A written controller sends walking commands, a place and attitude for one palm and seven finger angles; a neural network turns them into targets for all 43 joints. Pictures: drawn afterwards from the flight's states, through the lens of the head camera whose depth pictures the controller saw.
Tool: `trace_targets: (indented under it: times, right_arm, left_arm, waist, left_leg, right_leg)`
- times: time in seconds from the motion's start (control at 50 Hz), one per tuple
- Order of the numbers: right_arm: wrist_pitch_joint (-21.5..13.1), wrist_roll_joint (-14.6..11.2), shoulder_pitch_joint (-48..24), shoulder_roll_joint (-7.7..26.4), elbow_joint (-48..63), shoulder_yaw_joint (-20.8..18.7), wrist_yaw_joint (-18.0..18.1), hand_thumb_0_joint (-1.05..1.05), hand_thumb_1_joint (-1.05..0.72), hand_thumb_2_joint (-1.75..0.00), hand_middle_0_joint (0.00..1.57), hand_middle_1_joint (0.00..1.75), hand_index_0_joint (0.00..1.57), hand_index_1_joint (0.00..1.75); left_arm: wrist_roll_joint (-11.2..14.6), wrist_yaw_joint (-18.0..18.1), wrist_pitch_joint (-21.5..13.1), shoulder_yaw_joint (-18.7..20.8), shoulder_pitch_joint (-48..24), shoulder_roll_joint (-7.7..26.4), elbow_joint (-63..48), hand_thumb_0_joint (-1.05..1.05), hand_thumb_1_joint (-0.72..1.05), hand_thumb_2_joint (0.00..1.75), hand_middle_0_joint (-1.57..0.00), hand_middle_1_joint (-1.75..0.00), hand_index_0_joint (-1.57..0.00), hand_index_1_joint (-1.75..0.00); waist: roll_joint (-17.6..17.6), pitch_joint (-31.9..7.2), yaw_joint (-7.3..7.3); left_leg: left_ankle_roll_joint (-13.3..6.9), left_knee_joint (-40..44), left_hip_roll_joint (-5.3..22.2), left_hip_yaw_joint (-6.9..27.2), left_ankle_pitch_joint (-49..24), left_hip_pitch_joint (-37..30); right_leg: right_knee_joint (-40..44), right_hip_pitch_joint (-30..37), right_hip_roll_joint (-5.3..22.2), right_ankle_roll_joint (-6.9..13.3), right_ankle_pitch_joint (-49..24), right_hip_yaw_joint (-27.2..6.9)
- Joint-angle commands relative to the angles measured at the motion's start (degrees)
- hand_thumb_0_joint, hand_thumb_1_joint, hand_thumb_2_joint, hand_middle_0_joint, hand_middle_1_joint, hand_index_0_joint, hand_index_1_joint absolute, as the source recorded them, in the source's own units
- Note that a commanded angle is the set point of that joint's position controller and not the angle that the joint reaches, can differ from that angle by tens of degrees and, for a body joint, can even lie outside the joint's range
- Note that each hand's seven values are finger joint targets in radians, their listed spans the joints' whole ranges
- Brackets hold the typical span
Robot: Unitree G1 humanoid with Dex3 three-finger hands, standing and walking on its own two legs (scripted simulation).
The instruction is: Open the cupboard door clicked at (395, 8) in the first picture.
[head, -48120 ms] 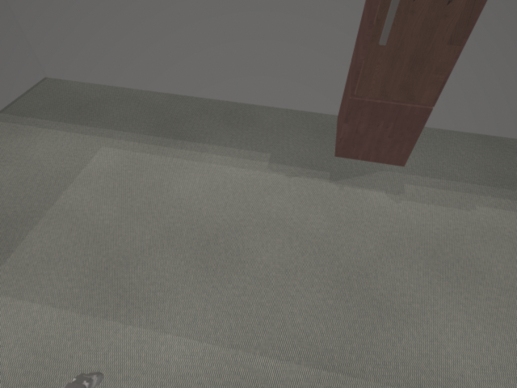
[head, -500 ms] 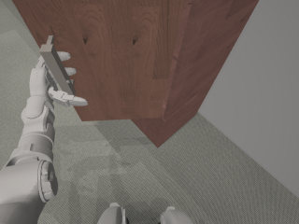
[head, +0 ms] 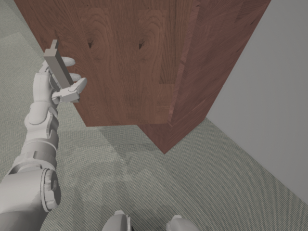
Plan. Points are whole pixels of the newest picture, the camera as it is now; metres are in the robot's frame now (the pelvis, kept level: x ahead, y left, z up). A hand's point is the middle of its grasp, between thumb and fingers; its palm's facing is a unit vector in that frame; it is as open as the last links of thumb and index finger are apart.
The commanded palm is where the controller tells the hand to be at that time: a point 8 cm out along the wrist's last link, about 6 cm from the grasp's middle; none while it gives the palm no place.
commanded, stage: close the thumb around the handle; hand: left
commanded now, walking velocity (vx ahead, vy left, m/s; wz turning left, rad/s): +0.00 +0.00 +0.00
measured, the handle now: (66, 73) +0.52 +0.22 +0.07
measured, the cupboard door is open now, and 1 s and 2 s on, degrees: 53 84 99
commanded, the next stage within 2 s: pull the door open along its arc in 0.22 s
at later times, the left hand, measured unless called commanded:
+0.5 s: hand (72, 88) +0.46 +0.20 +0.08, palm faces +0.07 -1.00 -0.01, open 5.9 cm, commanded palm +0.41 +0.24 +0.08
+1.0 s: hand (96, 141) +0.31 +0.12 +0.08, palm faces +0.32 -0.95 +0.06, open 6.4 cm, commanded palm +0.25 +0.19 +0.08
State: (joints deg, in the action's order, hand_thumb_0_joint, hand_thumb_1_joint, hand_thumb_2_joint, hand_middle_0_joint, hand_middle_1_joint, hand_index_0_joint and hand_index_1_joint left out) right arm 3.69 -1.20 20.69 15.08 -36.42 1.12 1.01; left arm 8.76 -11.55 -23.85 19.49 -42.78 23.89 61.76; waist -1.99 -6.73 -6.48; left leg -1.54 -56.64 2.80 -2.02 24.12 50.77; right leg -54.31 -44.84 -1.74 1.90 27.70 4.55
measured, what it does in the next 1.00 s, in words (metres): stands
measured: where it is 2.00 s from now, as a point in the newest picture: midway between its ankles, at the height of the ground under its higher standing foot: outside the picture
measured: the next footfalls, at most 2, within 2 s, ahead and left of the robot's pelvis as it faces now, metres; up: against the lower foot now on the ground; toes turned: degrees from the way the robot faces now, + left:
none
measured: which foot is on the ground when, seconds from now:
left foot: down 0.00-1.00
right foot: down 0.00-1.00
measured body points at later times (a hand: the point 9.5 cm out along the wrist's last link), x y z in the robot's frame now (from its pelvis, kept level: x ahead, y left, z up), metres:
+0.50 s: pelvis +0.00 +0.00 +0.00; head +0.09 +0.01 +0.44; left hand +0.45 +0.25 +0.08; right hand +0.04 -0.26 -0.12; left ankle +0.03 +0.10 -0.68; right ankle -0.02 -0.10 -0.68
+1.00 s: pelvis +0.02 -0.01 +0.02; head +0.05 -0.02 +0.46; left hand +0.29 +0.17 +0.08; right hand +0.20 -0.22 -0.07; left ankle +0.03 +0.10 -0.68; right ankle -0.02 -0.10 -0.68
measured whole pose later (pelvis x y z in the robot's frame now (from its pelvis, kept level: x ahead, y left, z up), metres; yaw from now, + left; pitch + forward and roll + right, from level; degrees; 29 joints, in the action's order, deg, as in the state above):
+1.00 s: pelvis +0.02 -0.01 +0.02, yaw +0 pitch +11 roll +0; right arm 2.2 1.4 10.6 11.1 -28.9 1.0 -1.6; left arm 4.7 17.4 -15.4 -1.4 7.0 -0.4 5.1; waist -1.4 -7.8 -0.4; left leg -0.9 -51.1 1.7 -3.7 24.3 37.7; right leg -51.2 -33.4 -0.9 2.2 28.8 2.7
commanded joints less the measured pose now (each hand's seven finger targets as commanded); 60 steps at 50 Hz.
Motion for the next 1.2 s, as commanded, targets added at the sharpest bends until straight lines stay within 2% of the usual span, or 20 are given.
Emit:
trace_targets:
  times: [0.0,0.02,0.06,0.1,0.16,0.26,0.3,0.32,0.5,0.56,0.7,0.72,0.74,0.76,0.8,0.96,0.98,1.06,1.14,1.18]
  right_arm:
    - [-0.84,0.34,6.88,9.48,3.54,-3.65,0.43,0.0,-0.9,-0.9,0.2,0.3,0.2,0.3]
    - [-0.89,0.26,6.61,9.13,3.64,-3.53,0.33,0.0,-0.9,-0.9,0.2,0.3,0.2,0.3]
    - [-0.74,0.32,7.05,9.45,3.28,-3.55,0.52,0.0,-0.9,-0.9,0.2,0.3,0.2,0.3]
    - [-0.81,0.27,6.47,9.15,3.53,-3.53,0.38,0.0,-0.9,-0.9,0.2,0.3,0.2,0.3]
    - [-0.75,0.45,7.1,9.45,3.35,-3.54,0.36,0.0,-0.9,-0.9,0.2,0.3,0.2,0.3]
    - [-0.64,0.49,7.16,9.53,3.18,-3.6,0.56,0.0,-0.9,-0.9,0.2,0.3,0.2,0.3]
    - [-0.67,0.42,6.74,9.2,3.15,-3.54,0.48,0.0,-0.9,-0.9,0.2,0.3,0.2,0.3]
    - [-0.51,0.43,6.97,9.73,3.16,-3.56,0.62,0.0,-0.9,-0.9,0.2,0.3,0.2,0.3]
    - [-0.34,-0.23,4.65,8.8,7.23,-3.83,-0.21,0.0,-0.9,-0.9,0.2,0.3,0.2,0.3]
    - [-0.79,-0.56,3.35,8.51,8.84,-3.95,-0.65,0.0,-0.9,-0.9,0.2,0.3,0.2,0.3]
    - [-3.1,-1.12,-1.69,7.07,12.77,-4.15,-1.57,0.0,-0.9,-0.9,0.2,0.3,0.2,0.3]
    - [-3.77,-0.92,-4.21,5.54,13.28,-3.95,-1.52,0.0,-0.9,-0.9,0.2,0.3,0.2,0.3]
    - [-4.36,-0.52,-5.07,5.3,13.59,-3.74,-1.71,0.0,-0.9,-0.9,0.2,0.3,0.2,0.3]
    - [-4.84,-0.14,-5.78,5.0,13.7,-3.59,-1.9,0.0,-0.9,-0.9,0.2,0.3,0.2,0.3]
    - [-4.89,0.79,-7.04,4.41,14.11,-3.46,-2.44,0.0,-0.9,-0.9,0.2,0.3,0.2,0.3]
    - [-2.66,3.58,-10.56,1.77,14.35,-2.61,-2.23,0.0,-0.9,-0.9,0.2,0.3,0.2,0.3]
    - [-2.32,3.78,-11.32,1.35,14.62,-2.51,-2.23,0.0,-0.9,-0.9,0.2,0.3,0.2,0.3]
    - [-1.15,4.51,-11.26,1.03,14.93,-2.33,-1.77,0.0,-0.9,-0.9,0.2,0.3,0.2,0.3]
    - [-0.65,4.62,-12.59,0.55,15.46,-2.07,-0.96,0.0,-0.9,-0.9,0.2,0.3,0.2,0.3]
    - [-1.1,4.59,-12.89,0.33,15.94,-1.9,-1.04,0.0,-0.9,-0.9,0.2,0.3,0.2,0.3]
  left_arm:
    - [0.15,-0.56,-4.59,1.61,-22.74,12.61,-13.39,0.0,0.9,0.9,-0.4,-1.35,-0.4,-1.35]
    - [0.27,-0.79,-4.42,-0.11,-23.3,10.45,-13.3,0.0,0.9,0.9,-0.4,-1.35,-0.4,-1.35]
    - [0.37,-0.64,-4.63,1.49,-23.62,12.38,-12.81,0.0,0.9,0.9,-0.4,-1.35,-0.4,-1.35]
    - [0.14,-0.71,-4.51,-0.35,-23.81,10.22,-13.37,0.0,0.9,0.9,-0.4,-1.35,-0.4,-1.35]
    - [0.26,-0.32,-4.41,0.48,-23.56,10.94,-12.52,0.0,0.9,0.9,-0.4,-1.35,-0.4,-1.35]
    - [-0.35,-0.12,-4.49,0.92,-24.82,11.93,-11.92,0.0,0.9,0.9,-0.4,-1.35,-0.4,-1.35]
    - [-0.52,-0.21,-4.54,-0.98,-25.23,9.8,-11.86,0.0,0.9,0.9,-0.4,-1.35,-0.4,-1.35]
    - [-0.83,-0.11,-4.6,1.97,-23.99,13.64,-11.33,0.0,0.9,0.9,-0.4,-1.35,-0.4,-1.35]
    - [2.4,-1.29,-3.81,1.04,-7.35,9.39,-22.22,0.0,0.9,0.9,-0.4,-1.35,-0.4,-1.35]
    - [3.4,-1.07,-3.49,0.2,2.07,7.47,-29.15,0.0,0.9,0.9,-0.4,-1.35,-0.4,-1.35]
    - [5.97,0.52,-1.34,-4.41,28.43,-0.33,-48.62,0.0,0.9,0.9,-0.4,-1.35,-0.4,-1.35]
    - [8.78,6.24,-0.68,0.33,28.57,-2.25,-53.33,0.0,0.9,0.9,-0.4,-1.35,-0.4,-1.35]
    - [7.88,10.33,0.43,-1.4,32.61,-4.96,-54.84,0.0,0.9,0.9,-0.4,-1.35,-0.4,-1.35]
    - [6.93,14.61,1.13,0.45,36.62,-4.56,-56.55,0.0,0.9,0.9,-0.4,-1.35,-0.4,-1.35]
    - [4.13,20.25,1.65,-1.14,44.19,-7.24,-61.22,0.0,0.9,0.9,-0.4,-1.35,-0.4,-1.35]
    - [-6.57,37.54,5.17,-12.36,48.66,-17.72,-70.59,0.0,0.9,0.9,-0.4,-1.35,-0.4,-1.35]
    - [-7.92,39.54,5.91,-14.41,49.05,-19.51,-71.63,0.0,0.9,0.9,-0.4,-1.35,-0.4,-1.35]
    - [-11.96,42.32,8.77,-20.06,51.35,-22.81,-72.64,0.0,0.9,0.9,-0.4,-1.35,-0.4,-1.35]
    - [-12.4,41.1,9.06,-23.81,51.95,-25.18,-74.43,0.0,0.9,0.9,-0.4,-1.35,-0.4,-1.35]
    - [-11.77,40.15,8.98,-26.38,55.81,-27.64,-74.77,0.0,0.9,0.9,-0.4,-1.35,-0.4,-1.35]
  waist:
    - [-3.67,-25.64,-0.31]
    - [-3.88,-24.53,-0.83]
    - [-1.92,-23.51,-0.88]
    - [-4.49,-24.11,-0.8]
    - [-2.24,-23.35,-0.97]
    - [-2.72,-23.52,-1.25]
    - [-3.85,-23.42,-1.51]
    - [-4.08,-22.96,-0.38]
    - [-1.32,-26.17,2.83]
    - [-2.66,-24.8,4.21]
    - [0.09,-19.92,6.36]
    - [0.13,-19.07,10.17]
    - [0.43,-17.95,9.67]
    - [1.88,-16.15,10.7]
    - [2.86,-16.81,10.93]
    - [4.54,-13.25,9.12]
    - [3.09,-13.62,9.17]
    - [5.52,-12.5,7.25]
    - [4.23,-11.02,6.84]
    - [5.94,-10.5,6.83]
  left_leg:
    - [-0.54,4.27,-1.55,4.51,-22.47,-24.53]
    - [-0.55,4.5,-1.62,4.38,-21.99,-24.48]
    - [-0.73,4.35,-1.55,4.58,-21.7,-23.51]
    - [-0.5,4.47,-1.58,4.5,-21.6,-24.51]
    - [-0.65,4.53,-1.55,4.83,-21.7,-24.04]
    - [-0.66,4.39,-1.49,4.93,-21.26,-24.21]
    - [-0.37,4.61,-1.37,5.06,-20.38,-24.98]
    - [-0.29,4.86,-1.38,5.07,-20.01,-24.1]
    - [-0.59,6.45,-1.83,3.24,-24.74,-24.7]
    - [-0.6,7.25,-1.88,2.77,-27.08,-25.6]
    - [-0.61,9.82,-1.67,1.69,-28.54,-26.49]
    - [-0.09,10.69,-2.06,1.21,-26.91,-24.53]
    - [0.07,11.03,-2.24,1.04,-25.81,-24.59]
    - [0.24,11.18,-2.27,1.39,-25.1,-23.09]
    - [0.46,11.2,-2.39,1.09,-25.85,-23.11]
    - [0.6,9.6,-2.91,1.53,-21.43,-22.4]
    - [0.65,9.39,-3.07,1.46,-21.68,-22.64]
    - [0.68,9.21,-3.17,1.82,-20.02,-22.8]
    - [0.81,9.91,-3.37,1.75,-17.67,-23.12]
    - [0.78,9.95,-3.47,1.98,-17.54,-23.1]
  right_leg:
    - [6.24,4.58,-1.65,-0.82,-23.66,-3.16]
    - [6.49,4.2,-1.68,-0.9,-23.45,-2.97]
    - [6.54,4.63,-1.79,-0.82,-23.37,-3.03]
    - [6.42,3.5,-1.65,-0.82,-22.81,-2.98]
    - [6.54,3.76,-1.82,-0.75,-22.69,-2.81]
    - [6.48,3.04,-1.75,-0.74,-22.04,-2.91]
    - [6.58,1.72,-1.62,-0.78,-20.65,-2.67]
    - [6.57,2.33,-1.56,-0.61,-20.14,-2.75]
    - [7.02,11.09,-1.83,-0.76,-27.68,-2.81]
    - [7.26,12.79,-1.84,-0.49,-29.72,-2.64]
    - [8.27,15.96,-1.43,-1.12,-31.76,-2.12]
    - [8.75,17.22,-1.34,-1.0,-30.29,-1.49]
    - [8.55,17.54,-1.41,-1.0,-29.61,-1.22]
    - [8.43,18.0,-1.41,-0.79,-28.51,-0.81]
    - [7.61,19.4,-0.88,-0.87,-30.09,-0.93]
    - [8.77,19.41,0.26,-0.75,-28.98,-2.48]
    - [8.67,19.59,0.57,-0.74,-29.82,-2.8]
    - [10.38,20.23,1.28,-1.15,-31.67,-3.68]
    - [11.93,21.25,2.73,-1.94,-33.9,-4.98]
    - [12.56,22.4,3.33,-2.47,-36.86,-5.3]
